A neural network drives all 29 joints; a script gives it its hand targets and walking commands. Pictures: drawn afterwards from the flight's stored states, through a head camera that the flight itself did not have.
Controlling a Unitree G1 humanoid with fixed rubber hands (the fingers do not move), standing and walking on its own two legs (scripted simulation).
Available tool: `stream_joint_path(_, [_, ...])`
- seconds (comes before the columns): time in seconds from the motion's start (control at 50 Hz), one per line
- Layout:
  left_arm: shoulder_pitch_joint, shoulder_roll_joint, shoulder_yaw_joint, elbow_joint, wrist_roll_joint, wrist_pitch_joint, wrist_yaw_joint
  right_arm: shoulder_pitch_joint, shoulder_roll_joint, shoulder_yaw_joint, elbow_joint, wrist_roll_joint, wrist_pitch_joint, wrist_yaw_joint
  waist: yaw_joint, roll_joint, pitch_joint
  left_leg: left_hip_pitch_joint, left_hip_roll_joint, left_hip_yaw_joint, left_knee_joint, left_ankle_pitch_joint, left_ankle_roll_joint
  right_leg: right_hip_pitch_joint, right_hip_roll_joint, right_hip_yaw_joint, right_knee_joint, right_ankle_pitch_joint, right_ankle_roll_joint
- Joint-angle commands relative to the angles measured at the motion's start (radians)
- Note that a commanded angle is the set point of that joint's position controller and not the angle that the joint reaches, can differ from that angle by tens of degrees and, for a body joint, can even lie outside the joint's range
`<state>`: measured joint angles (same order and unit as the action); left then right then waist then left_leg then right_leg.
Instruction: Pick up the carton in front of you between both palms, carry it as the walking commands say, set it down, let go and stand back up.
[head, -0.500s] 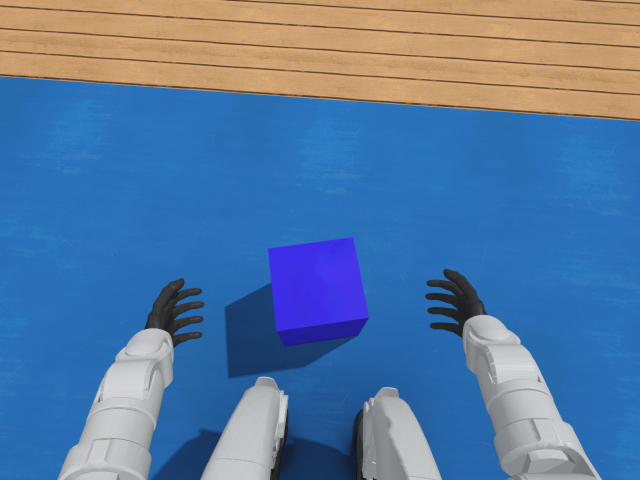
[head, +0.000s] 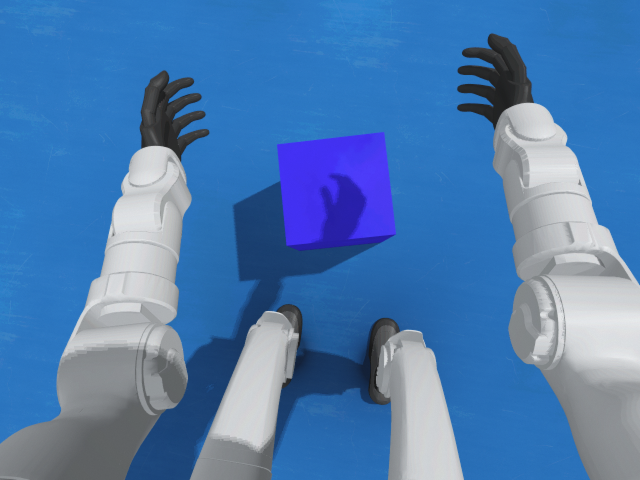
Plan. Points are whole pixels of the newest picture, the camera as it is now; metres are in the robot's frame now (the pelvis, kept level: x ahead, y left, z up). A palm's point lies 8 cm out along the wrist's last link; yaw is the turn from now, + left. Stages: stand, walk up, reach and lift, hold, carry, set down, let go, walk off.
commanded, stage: reach and lift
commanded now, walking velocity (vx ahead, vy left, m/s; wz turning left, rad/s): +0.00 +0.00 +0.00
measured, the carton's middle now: (335, 199) +0.48 +0.05 -0.52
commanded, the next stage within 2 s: none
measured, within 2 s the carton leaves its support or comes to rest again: leaves its support in 1.72 s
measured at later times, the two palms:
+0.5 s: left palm (220, 187) +0.44 +0.24 -0.29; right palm (449, 168) +0.52 -0.14 -0.30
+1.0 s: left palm (247, 197) +0.45 +0.23 -0.45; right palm (423, 187) +0.52 -0.13 -0.46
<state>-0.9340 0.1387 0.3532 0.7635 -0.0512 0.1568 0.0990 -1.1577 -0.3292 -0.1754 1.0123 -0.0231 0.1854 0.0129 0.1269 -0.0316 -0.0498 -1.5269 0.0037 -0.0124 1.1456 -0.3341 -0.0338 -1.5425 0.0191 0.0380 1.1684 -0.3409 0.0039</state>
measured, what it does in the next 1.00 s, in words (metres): lowers itself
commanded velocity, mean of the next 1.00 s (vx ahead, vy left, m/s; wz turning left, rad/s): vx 0.00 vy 0.00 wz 0.00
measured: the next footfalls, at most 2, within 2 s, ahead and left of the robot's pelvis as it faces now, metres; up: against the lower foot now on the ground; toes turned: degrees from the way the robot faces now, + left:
none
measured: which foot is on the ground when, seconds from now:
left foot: down 0.00-1.00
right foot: down 0.00-1.00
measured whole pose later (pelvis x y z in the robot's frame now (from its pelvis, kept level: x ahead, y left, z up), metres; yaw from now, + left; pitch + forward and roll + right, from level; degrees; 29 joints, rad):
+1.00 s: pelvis -0.04 +0.00 -0.27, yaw +2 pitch +39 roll +3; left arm -1.34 0.27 0.19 1.10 -0.25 0.00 0.15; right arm -1.47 -0.44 0.06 1.19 0.21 0.04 -0.08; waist 0.09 0.03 0.33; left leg -2.29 -0.03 -0.01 2.13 -0.52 -0.05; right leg -2.30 0.03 0.06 2.17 -0.55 0.03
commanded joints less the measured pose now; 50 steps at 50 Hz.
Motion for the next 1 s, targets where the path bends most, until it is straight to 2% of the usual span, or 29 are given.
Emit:
stream_joint_path(0.0, [-0.149,0.088,0.032,-0.102,0.018,-0.046,-0.019,-0.234,-0.087,-0.031,-0.093,-0.032,-0.043,0.01,0.031,-0.092,-1.016,0.391,-0.075,0.098,-0.092,0.338,-0.039,0.645,0.06,-0.022,-0.074,0.326,0.019])
stream_joint_path(0.1, [-0.123,0.055,0.086,-0.081,0.067,-0.087,-0.052,-0.193,-0.037,-0.077,-0.094,-0.084,-0.076,0.019,0.019,-0.099,-0.948,0.255,-0.075,0.084,-0.042,0.405,-0.045,0.532,0.051,-0.01,-0.019,0.417,0.024])
stream_joint_path(0.2, [-0.096,0.039,0.109,-0.035,0.09,-0.115,-0.06,-0.131,-0.002,-0.091,-0.076,-0.098,-0.099,0.006,0.005,-0.083,-0.905,0.116,-0.074,0.082,0.08,0.392,-0.058,0.344,0.048,-0.011,0.098,0.399,0.028])
stream_joint_path(0.3, [-0.107,0.057,0.088,-0.011,0.063,-0.135,-0.045,-0.139,-0.02,-0.056,-0.096,-0.059,-0.12,-0.022,0.003,-0.08,-0.944,0.005,-0.072,0.08,0.242,0.383,-0.066,0.196,0.048,-0.016,0.26,0.372,0.031])
stream_joint_path(0.4, [-0.173,0.123,0.02,-0.052,-0.02,-0.144,-0.01,-0.233,-0.082,0.027,-0.169,0.027,-0.127,-0.057,0.005,-0.107,-1.115,-0.03,-0.068,0.087,0.401,0.375,-0.07,0.2,0.047,-0.031,0.432,0.36,0.035])
stream_joint_path(0.48, [-0.249,0.17,-0.036,-0.056,-0.091,-0.132,0.016,-0.304,-0.119,0.089,-0.175,0.099,-0.115,-0.074,0.008,-0.123,-1.137,-0.077,-0.06,0.099,0.504,0.279,-0.064,0.163,0.039,-0.04,0.532,0.254,0.037])
stream_joint_path(0.58, [-0.383,0.198,-0.077,-0.003,-0.138,-0.112,0.035,-0.425,-0.157,0.13,-0.112,0.155,-0.102,-0.084,0.014,-0.108,-1.047,-0.139,-0.04,0.104,0.596,0.105,-0.057,0.046,0.021,-0.044,0.611,0.049,0.031])
stream_joint_path(0.72, [-0.534,0.229,-0.105,0.135,-0.16,-0.114,0.05,-0.554,-0.206,0.163,0.043,0.195,-0.11,-0.092,0.01,-0.077,-0.909,-0.194,-0.019,0.095,0.701,-0.019,-0.047,-0.082,-0.003,-0.034,0.709,-0.093,0.019])
stream_joint_path(0.82, [-0.6,0.246,-0.129,0.222,-0.171,-0.143,0.049,-0.605,-0.221,0.193,0.118,0.221,-0.142,-0.088,0.007,-0.061,-0.839,-0.206,-0.011,0.078,0.777,0.019,-0.043,-0.144,-0.014,-0.018,0.784,-0.062,0.015])
stream_joint_path(0.88, [-0.637,0.26,-0.133,0.212,-0.185,-0.161,0.055,-0.639,-0.23,0.218,0.103,0.233,-0.159,-0.092,0.017,-0.079,-0.864,-0.218,-0.017,0.075,0.808,0.072,-0.041,-0.118,-0.018,-0.014,0.823,-0.012,0.014])
stream_joint_path(0.92, [-0.629,0.27,-0.139,0.223,-0.194,-0.171,0.052,-0.637,-0.211,0.225,0.078,0.231,-0.166,-0.097,0.007,-0.106,-0.861,-0.209,-0.017,0.067,0.83,0.11,-0.035,-0.13,-0.011,-0.017,0.841,0.029,0.021])
stream_joint_path(0.98, [-0.574,0.246,-0.17,0.257,-0.216,-0.186,0.047,-0.59,-0.183,0.236,0.056,0.243,-0.178,-0.1,0.002,-0.1,-0.879,-0.203,-0.024,0.068,0.858,0.184,-0.037,-0.101,-0.004,-0.016,0.866,0.108,0.025])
